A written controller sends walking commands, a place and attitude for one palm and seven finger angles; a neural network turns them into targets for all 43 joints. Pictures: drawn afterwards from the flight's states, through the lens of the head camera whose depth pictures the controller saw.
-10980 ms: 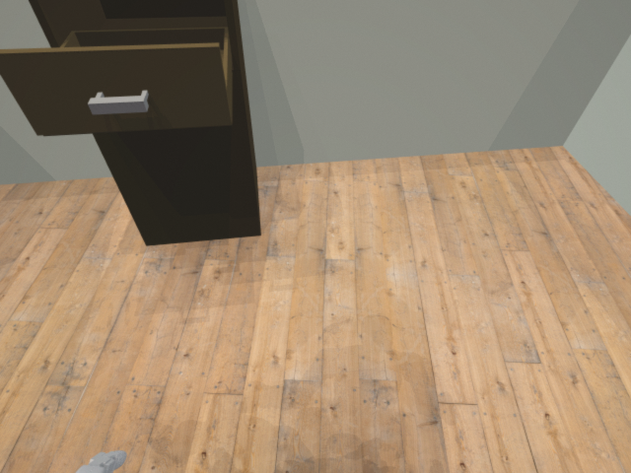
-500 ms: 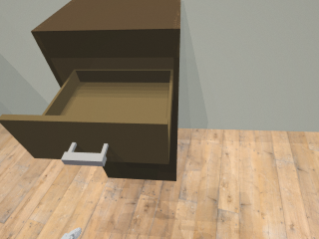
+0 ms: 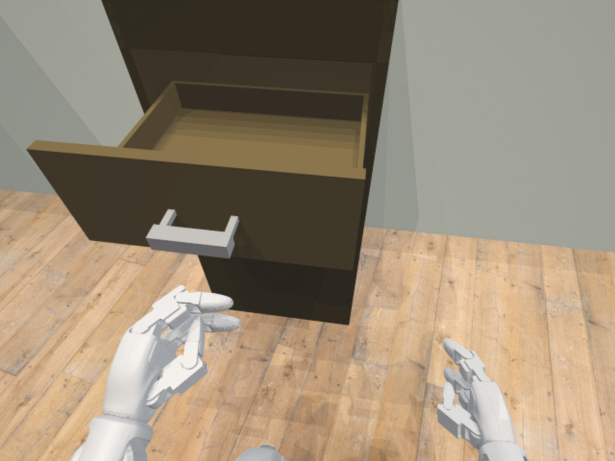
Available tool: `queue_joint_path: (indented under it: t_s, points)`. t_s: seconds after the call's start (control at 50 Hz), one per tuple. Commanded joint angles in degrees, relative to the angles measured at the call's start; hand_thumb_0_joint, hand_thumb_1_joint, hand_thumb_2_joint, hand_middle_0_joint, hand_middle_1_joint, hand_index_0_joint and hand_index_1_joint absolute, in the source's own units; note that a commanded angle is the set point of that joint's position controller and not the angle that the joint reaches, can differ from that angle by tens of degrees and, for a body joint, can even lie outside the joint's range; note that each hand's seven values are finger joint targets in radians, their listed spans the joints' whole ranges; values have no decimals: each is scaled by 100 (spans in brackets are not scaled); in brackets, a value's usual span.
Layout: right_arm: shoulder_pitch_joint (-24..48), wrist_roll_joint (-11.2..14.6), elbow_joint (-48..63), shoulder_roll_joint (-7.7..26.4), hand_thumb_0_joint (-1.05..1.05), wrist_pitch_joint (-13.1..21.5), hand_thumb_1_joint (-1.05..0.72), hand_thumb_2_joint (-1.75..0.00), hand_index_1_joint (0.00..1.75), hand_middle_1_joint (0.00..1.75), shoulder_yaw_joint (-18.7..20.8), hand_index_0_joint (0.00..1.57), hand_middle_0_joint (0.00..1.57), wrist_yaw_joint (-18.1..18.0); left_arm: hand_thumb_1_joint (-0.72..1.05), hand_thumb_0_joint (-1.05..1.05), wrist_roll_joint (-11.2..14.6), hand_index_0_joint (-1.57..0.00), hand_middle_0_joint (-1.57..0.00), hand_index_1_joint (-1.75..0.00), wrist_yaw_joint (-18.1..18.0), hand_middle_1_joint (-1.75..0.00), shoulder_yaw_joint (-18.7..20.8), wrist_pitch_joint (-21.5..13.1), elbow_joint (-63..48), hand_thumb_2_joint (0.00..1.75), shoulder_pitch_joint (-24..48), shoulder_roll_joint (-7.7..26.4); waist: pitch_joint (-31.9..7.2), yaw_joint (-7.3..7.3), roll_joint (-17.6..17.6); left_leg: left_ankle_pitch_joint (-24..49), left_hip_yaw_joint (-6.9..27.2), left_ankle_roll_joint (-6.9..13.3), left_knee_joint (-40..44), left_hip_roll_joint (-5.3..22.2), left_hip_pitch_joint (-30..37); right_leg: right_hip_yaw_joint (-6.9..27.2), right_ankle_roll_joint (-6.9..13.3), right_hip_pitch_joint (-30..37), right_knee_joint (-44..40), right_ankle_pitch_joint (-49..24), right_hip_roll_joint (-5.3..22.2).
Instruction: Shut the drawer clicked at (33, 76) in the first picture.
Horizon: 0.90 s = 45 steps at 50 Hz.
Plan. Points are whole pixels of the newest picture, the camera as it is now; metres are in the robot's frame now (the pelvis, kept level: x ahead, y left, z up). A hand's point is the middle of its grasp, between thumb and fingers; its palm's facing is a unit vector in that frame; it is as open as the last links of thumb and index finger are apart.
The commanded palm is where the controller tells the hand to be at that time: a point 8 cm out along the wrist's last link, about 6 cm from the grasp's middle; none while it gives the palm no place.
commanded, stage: raise the hand and make a fist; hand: left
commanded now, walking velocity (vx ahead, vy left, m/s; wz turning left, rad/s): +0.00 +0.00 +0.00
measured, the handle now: (196, 230) +0.38 +0.19 +0.11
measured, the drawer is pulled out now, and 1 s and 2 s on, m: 0.30 0.30 0.30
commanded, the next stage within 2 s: bring the fist close to the handle in 1.26 s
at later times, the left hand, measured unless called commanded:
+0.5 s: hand (179, 341) +0.21 +0.15 +0.14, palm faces -0.06 -0.99 -0.09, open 3.1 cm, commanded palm +0.16 +0.20 +0.16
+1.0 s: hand (134, 299) +0.21 +0.17 +0.21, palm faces -0.01 -0.99 -0.14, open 3.3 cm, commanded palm +0.16 +0.21 +0.21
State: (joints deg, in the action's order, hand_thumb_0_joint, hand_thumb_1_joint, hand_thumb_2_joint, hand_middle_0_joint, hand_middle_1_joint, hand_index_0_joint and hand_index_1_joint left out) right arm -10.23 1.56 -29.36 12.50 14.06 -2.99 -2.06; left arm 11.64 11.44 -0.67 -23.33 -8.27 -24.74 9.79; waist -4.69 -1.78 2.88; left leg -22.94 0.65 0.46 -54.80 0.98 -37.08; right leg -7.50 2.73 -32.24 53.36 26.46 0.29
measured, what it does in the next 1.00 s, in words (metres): stands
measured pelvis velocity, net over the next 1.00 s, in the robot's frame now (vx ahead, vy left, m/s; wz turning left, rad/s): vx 0.04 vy -0.01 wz -0.02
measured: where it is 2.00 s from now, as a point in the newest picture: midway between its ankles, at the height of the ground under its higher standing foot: outside the picture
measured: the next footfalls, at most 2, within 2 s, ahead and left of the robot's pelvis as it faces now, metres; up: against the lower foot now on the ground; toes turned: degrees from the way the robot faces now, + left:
none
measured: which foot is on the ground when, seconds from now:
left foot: down 0.00-1.00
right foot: down 0.00-1.00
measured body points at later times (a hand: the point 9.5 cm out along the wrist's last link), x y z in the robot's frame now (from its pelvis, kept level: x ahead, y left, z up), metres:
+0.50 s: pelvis +0.03 +0.02 +0.02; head +0.02 +0.00 +0.47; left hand +0.20 +0.20 +0.15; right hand +0.22 -0.22 -0.03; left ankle +0.05 +0.11 -0.68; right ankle +0.01 -0.09 -0.68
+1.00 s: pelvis +0.04 -0.01 +0.04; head -0.01 -0.04 +0.49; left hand +0.20 +0.22 +0.22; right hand +0.24 -0.22 -0.01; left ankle +0.05 +0.11 -0.68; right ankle +0.01 -0.09 -0.68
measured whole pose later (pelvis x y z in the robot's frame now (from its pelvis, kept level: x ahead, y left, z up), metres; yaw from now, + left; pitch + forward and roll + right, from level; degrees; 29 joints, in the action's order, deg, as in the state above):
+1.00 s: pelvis +0.04 -0.01 +0.04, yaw -1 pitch -2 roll +0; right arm -12.9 4.5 -33.6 14.5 18.3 -4.9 -4.1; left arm 18.5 14.4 13.4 4.5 -30.2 -28.8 16.1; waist -5.0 -3.5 4.2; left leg -18.6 -0.8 -0.1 -36.7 1.0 -15.8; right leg -5.9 2.6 -11.9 35.6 21.6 -0.6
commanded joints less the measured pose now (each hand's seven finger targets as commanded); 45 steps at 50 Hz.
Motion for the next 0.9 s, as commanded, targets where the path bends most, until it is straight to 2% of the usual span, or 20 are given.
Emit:
queue_joint_path:
  t_s: [0.0, 0.02, 0.04, 0.06, 0.1, 0.16, 0.22, 0.24, 0.26, 0.32, 0.4, 0.48, 0.5, 0.52, 0.62, 0.7, 0.78, 0.8, 0.84, 0.88]
  points:
    - [313, 130, 973, 801, 0, 215, -90, -90, 30, 30, 386, 20, 20, -196, 90, 0, -83, -86, -86, -101, 149, -101, 439, 809, -803, 90, -89, 854, -540, 77, -599, 50, 119, 173, 1226, -105, 691, 924, -212, 407, -1775, 371, 105]
    - [382, 117, 1066, 729, 0, 183, -90, -90, 30, 30, 353, 20, 20, -203, 90, 0, 7, -88, -88, -104, 57, -104, 492, 936, -1163, 90, -144, 731, -679, -19, -623, 227, 97, 173, 1327, -107, 795, 835, -217, 589, -1741, 127, 120]
    - [458, 121, 1060, 659, 0, 141, -90, -90, 30, 30, 359, 20, 20, -215, 90, 0, 94, -90, -90, -106, -109, -106, 812, 1044, -1311, 90, -311, 818, -734, -130, -561, 348, 70, 146, 1408, -94, 864, 735, -200, 744, -1684, -48, 100]
    - [501, 109, 1085, 601, 0, 133, -90, -90, 30, 30, 315, 20, 20, -211, 90, 0, 165, -92, -92, -108, -259, -108, 748, 1076, -1583, 90, -286, 604, -684, -135, -549, 517, 65, 149, 1494, -79, 994, 588, -194, 775, -1615, -384, 60]
    - [525, 83, 986, 561, 0, 155, -90, -90, 30, 30, 313, 20, 20, -187, 90, 0, 191, -96, -96, -112, -610, -112, 994, 1037, -1827, 90, -373, 668, -591, -206, -579, 746, 74, 123, 1602, -23, 1077, 404, -173, 866, -1504, -728, -15]
    - [306, 19, 953, 540, 0, 328, -90, -90, 30, 30, 332, 20, 20, -39, 90, 0, 28, -102, -102, -119, -833, -119, 608, 717, -2531, 90, -745, 390, -644, -120, -14, 1190, 30, 106, 1591, 1, 1385, 259, -140, 766, -1307, -1226, -26]
    - [187, -13, 884, 658, 0, 447, -90, -90, 30, 30, 359, 20, 20, 49, 90, 0, -125, -108, -108, -125, -713, -125, 64, 523, -2797, 90, -909, 229, -493, 97, -56, 1221, 61, 144, 1492, 22, 1400, 272, -172, 595, -1301, -1280, -23]
    - [159, 5, 882, 678, 0, 485, -90, -90, 30, 30, 379, 20, 20, 54, 90, 0, -112, -110, -110, -127, -616, -127, 21, 531, -2761, 90, -927, 250, -361, 156, -198, 1101, 99, 148, 1484, 34, 1347, 278, -189, 526, -1340, -1187, -16]
    - [157, 18, 868, 726, 0, 531, -90, -90, 30, 30, 391, 20, 20, 45, 90, 0, -101, -112, -112, -130, -510, -130, -18, 528, -2828, 90, -869, 283, -362, 189, -128, 997, 101, 154, 1479, 21, 1361, 320, -196, 523, -1394, -1099, -6]
    - [163, 60, 882, 763, 0, 580, -90, -90, 30, 30, 409, 20, 20, -7, 90, 0, -113, -118, -118, -136, -360, -136, 72, 695, -2890, 90, -943, 450, -276, 188, -242, 810, 144, 168, 1553, 6, 1375, 344, -207, 562, -1519, -921, 16]
    - [234, 82, 877, 710, 0, 537, -90, -90, 30, 30, 408, 20, 20, -71, 90, 0, -111, -126, -126, -145, -535, -145, 543, 946, -3207, 90, -935, 739, -462, 23, -185, 964, 172, 158, 1703, 14, 1613, 291, -189, 818, -1541, -1074, 10]
    - [324, 113, 927, 616, 0, 517, -90, -90, 30, 30, 335, 20, 20, -55, 90, 0, 63, -134, -134, -153, -576, -153, 599, 1102, -3531, 90, -1022, 572, -465, -69, -219, 1334, 158, 130, 1818, 29, 1802, 219, -182, 1054, -1562, -1501, 2]
    - [389, 124, 870, 619, 0, 502, -90, -90, 30, 30, 337, 20, 20, -60, 90, 0, 77, -136, -136, -156, -568, -156, 799, 1172, -3463, 90, -1091, 716, -430, -110, -211, 1433, 133, 140, 1816, 34, 1820, 257, -172, 1130, -1636, -1629, 5]
    - [348, 132, 849, 610, 0, 500, -90, -90, 30, 30, 304, 20, 20, -50, 90, 0, 117, -138, -138, -158, -498, -158, 709, 1225, -3466, 90, -1052, 616, -353, -68, -180, 1483, 112, 127, 1848, 28, 1865, 237, -179, 1159, -1658, -1730, -3]
    - [461, 190, 822, 669, 0, 578, -90, -90, 30, 30, 193, 20, 20, -114, 90, 0, 228, -140, -140, -160, -126, -160, 674, 1676, -3398, 90, -616, 744, 156, -14, -103, 1193, 124, 146, 2017, 9, 1916, 316, -193, 1165, -2007, -1616, -6]
    - [560, 226, 824, 673, 0, 643, -90, -90, 30, 30, 145, 20, 20, -178, 90, 0, 303, -140, -140, -160, 0, -160, 1138, 1992, -3647, 90, -363, 1157, -115, -105, -161, 1258, 128, 154, 2116, -19, 2177, 350, -196, 1428, -2158, -1701, -10]
    - [607, 244, 768, 639, 0, 707, -90, -90, 30, 30, 80, 20, 20, -222, 90, 0, 492, -140, -140, -160, 24, -160, 1497, 2148, -3699, 90, -79, 1269, -127, -151, -193, 1296, 118, 152, 2217, -32, 2350, 355, -211, 1510, -2318, -1723, -14]
    - [681, 269, 748, 662, 0, 743, -90, -90, 30, 30, 65, 20, 20, -220, 90, 0, 529, -140, -140, -160, 22, -160, 1624, 2193, -3742, 90, 42, 1370, -80, -182, -27, 1273, 124, 134, 2235, -34, 2369, 354, -190, 1533, -2346, -1689, -28]
    - [654, 284, 692, 664, 0, 813, -90, -90, 30, 30, 49, 20, 20, -249, 90, 0, 634, -140, -140, -160, 60, -160, 1790, 2262, -3647, 90, 139, 1432, -91, -181, -45, 1313, 113, 131, 2284, -34, 2445, 371, -202, 1584, -2422, -1750, -9]
    - [663, 292, 653, 697, 0, 842, -90, -90, 30, 30, 50, 20, 20, -254, 90, 0, 730, -140, -140, -160, 187, -160, 1667, 2391, -3356, 90, -29, 1230, -31, -166, -316, 1353, 98, 140, 2273, -51, 2433, 426, -247, 1601, -2499, -1896, 9]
